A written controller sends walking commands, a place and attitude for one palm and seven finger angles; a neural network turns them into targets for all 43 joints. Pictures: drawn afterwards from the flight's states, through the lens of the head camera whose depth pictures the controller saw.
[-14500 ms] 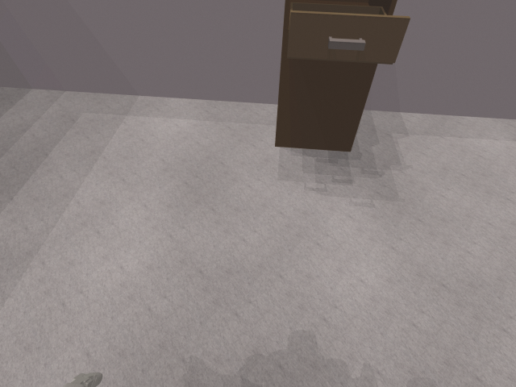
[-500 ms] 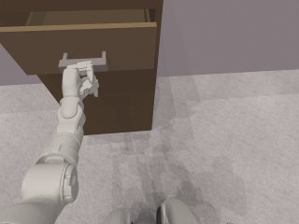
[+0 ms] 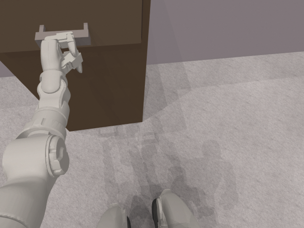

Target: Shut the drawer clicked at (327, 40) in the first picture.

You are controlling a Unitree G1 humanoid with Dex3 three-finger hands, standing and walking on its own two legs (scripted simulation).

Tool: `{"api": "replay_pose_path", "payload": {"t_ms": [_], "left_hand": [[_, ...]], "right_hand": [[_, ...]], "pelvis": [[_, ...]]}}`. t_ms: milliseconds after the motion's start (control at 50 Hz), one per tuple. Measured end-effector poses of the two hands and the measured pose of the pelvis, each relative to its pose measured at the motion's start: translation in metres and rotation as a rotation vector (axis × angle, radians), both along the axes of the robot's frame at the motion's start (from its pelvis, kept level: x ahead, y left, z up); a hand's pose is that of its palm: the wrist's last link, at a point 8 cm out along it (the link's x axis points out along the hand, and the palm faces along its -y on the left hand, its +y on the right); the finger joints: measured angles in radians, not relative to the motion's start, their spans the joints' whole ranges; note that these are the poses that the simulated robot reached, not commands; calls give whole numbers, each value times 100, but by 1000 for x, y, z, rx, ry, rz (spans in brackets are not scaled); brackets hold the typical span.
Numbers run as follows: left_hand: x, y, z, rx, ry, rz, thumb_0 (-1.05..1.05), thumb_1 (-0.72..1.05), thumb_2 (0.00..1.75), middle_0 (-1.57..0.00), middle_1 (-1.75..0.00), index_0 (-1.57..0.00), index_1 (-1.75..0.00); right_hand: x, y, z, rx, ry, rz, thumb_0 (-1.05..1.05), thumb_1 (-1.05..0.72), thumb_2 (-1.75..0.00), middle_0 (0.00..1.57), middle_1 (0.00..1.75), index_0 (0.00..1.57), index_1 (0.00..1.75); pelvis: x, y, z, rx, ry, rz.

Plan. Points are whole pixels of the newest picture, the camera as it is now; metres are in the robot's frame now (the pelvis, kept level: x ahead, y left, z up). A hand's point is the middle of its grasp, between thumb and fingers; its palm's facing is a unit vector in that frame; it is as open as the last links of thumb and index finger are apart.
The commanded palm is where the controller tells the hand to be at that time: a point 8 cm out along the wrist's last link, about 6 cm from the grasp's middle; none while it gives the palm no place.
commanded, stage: push the drawer shut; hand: left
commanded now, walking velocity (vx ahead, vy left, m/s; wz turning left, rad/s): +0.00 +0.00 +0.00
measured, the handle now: (64, 33) +0.62 +0.16 +0.08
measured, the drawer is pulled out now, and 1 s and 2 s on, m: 0.01 0.00 0.00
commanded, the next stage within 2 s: pull the fist back off the drawer in 0.34 s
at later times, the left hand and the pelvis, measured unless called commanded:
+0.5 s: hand (76, 52) +0.56 +0.13 +0.07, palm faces +0.05 -1.00 -0.06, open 2.9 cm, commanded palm +0.56 +0.16 +0.08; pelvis -0.01 +0.00 -0.01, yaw +1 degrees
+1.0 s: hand (80, 55) +0.55 +0.12 +0.07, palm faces +0.04 -1.00 -0.04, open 3.2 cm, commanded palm +0.50 +0.16 +0.08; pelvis +0.00 +0.01 +0.00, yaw -1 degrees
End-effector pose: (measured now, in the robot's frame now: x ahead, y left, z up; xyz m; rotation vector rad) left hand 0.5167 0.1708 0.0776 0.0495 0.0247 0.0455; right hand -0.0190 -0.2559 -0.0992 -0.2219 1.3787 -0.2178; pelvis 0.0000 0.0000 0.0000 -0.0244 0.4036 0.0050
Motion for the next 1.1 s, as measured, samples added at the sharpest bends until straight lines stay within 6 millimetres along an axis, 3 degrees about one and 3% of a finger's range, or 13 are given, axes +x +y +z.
{"api": "replay_pose_path", "payload": {"t_ms": [100, 240, 500, 780, 940, 1100], "left_hand": [[12, 1, 1, -6, -4, 2, 1, 86, 94, -140, -160, -140, -160], [13, 5, 0, -6, 5, -5, -1, 80, 96, -140, -160, -140, -160], [15, 8, 0, 5, 7, 1, -3, 73, 102, -140, -160, -140, -160], [13, 3, -1, 7, 9, -4, -3, 80, 101, -140, -160, -140, -160], [10, -1, -3, -8, 8, -7, -1, 86, 95, -140, -160, -140, -160], [-3, 2, -9, -13, 5, -1, 1, 89, 91, -140, -160, -140, -160]], "right_hand": [[-8, 2, 3, -4, 29, -20, 1, -91, -90, 20, 30, 20, 30], [-16, 8, 5, 6, 68, -22, 1, -91, -90, 20, 30, 20, 30], [-24, 8, 2, -15, 76, 15, 1, -91, -90, 21, 30, 20, 30], [-37, 10, 2, -6, 76, 4, 1, -91, -90, 21, 30, 20, 30], [-26, 14, 4, 21, 65, -21, 1, -91, -90, 21, 30, 20, 30], [9, 12, 6, 40, 17, -32, 1, -91, -90, 21, 30, 20, 30]], "pelvis": [[3, 1, 0, -4, 15, -6], [5, 3, 0, -13, 17, 2], [-8, 5, -7, -28, 38, 32], [-15, 6, -9, -25, 37, 18], [-4, 6, -2, -15, 21, -5], [15, 5, 7, -5, -3, -27]]}}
